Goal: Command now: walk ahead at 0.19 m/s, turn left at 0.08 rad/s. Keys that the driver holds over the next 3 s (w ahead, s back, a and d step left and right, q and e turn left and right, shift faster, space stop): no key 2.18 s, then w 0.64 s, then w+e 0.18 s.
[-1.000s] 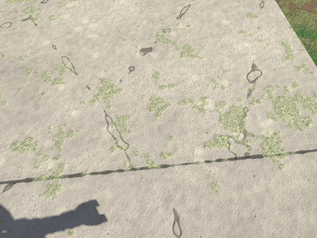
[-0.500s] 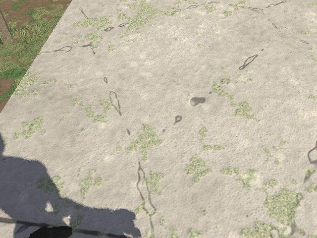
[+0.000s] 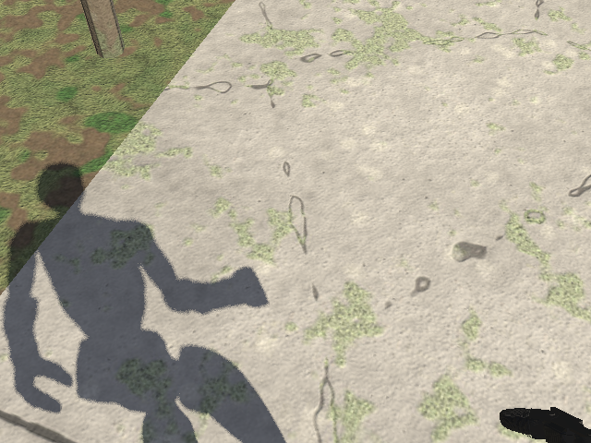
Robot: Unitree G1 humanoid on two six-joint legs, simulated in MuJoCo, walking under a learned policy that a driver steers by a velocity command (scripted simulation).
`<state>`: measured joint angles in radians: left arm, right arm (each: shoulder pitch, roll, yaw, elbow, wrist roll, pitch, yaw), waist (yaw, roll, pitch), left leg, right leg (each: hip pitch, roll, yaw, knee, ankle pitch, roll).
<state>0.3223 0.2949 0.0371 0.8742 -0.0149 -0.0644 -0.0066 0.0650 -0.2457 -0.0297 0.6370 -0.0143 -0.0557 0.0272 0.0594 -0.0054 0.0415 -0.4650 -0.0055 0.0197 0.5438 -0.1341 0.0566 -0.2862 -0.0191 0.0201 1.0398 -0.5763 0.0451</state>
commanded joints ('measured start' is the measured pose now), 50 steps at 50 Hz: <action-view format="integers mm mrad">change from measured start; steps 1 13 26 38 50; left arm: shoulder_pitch -17 -88 -137 -140 -122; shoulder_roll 110 69 51 35 23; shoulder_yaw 22 14 8 9 7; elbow -66 -62 21 105 167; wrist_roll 5 49 21 18 19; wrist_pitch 6 75 39 55 62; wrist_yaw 15 37 36 41 49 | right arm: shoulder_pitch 131 71 120 121 121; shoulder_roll -110 -58 -73 -79 -69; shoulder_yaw -36 -11 -27 -29 -20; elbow -3 116 228 335 409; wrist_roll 13 -6 7 12 12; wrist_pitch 3 20 41 58 58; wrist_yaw -6 -21 -49 -64 -68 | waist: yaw -80 -20 -54 -58 -57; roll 60 69 -18 6 3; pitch -218 -72 -79 -50 -19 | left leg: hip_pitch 462 28 268 299 284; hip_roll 285 117 35 41 38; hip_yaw -294 -143 -37 -33 -29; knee -142 -243 -92 -101 -131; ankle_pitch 641 -307 79 107 35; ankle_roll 226 45 -24 -30 -32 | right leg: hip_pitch -336 174 64 82 80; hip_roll -78 -81 -50 -25 -13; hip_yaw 47 45 28 4 -8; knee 124 -586 -585 -601 -629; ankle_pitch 43 484 519 537 464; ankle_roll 16 -48 -58 -57 -50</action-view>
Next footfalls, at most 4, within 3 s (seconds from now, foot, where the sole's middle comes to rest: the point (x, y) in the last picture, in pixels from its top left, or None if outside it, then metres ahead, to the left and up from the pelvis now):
0.26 right None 0.13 -0.15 -0.76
2.90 left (284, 392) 0.54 0.08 -0.76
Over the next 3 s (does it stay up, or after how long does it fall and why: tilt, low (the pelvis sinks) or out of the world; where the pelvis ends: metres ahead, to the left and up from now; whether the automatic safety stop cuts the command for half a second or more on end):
stays up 0.41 -0.01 0.00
